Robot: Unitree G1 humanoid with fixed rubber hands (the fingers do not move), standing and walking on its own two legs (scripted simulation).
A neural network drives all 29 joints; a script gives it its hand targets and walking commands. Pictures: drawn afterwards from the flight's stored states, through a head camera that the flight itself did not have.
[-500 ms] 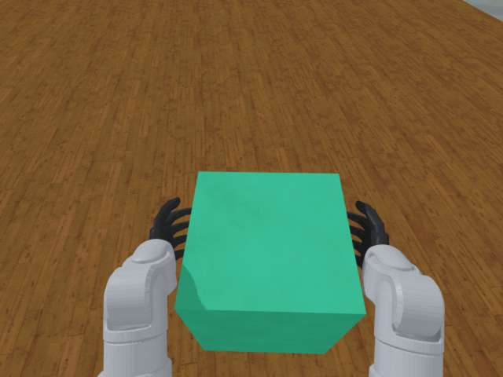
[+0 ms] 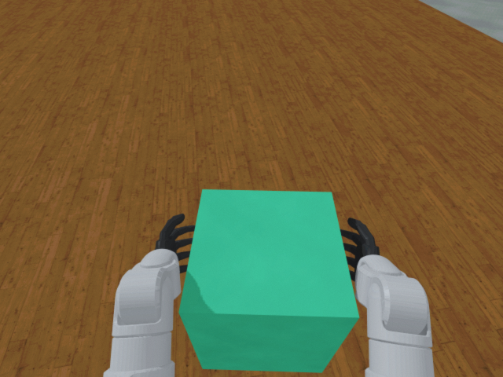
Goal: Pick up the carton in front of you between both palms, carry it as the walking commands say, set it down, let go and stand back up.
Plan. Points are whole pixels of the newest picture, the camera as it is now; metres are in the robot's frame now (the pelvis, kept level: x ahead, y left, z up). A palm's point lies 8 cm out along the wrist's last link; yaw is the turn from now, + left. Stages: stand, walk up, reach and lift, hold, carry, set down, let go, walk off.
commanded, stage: carry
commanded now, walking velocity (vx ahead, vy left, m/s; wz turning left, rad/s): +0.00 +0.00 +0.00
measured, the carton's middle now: (264, 284) +0.27 +0.00 +0.00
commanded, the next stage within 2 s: hold in 1.40 s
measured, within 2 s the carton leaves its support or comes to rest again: neither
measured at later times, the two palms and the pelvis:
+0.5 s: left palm (170, 282) +0.25 +0.14 +0.04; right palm (365, 286) +0.25 -0.15 +0.04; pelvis -0.05 -0.01 +0.00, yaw +0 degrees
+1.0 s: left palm (174, 287) +0.24 +0.14 +0.05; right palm (374, 292) +0.24 -0.16 +0.05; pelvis -0.06 -0.01 +0.00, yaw +0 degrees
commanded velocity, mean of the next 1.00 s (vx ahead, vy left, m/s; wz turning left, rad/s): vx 0.00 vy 0.00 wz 0.00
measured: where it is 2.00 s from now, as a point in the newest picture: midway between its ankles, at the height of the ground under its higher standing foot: outside the picture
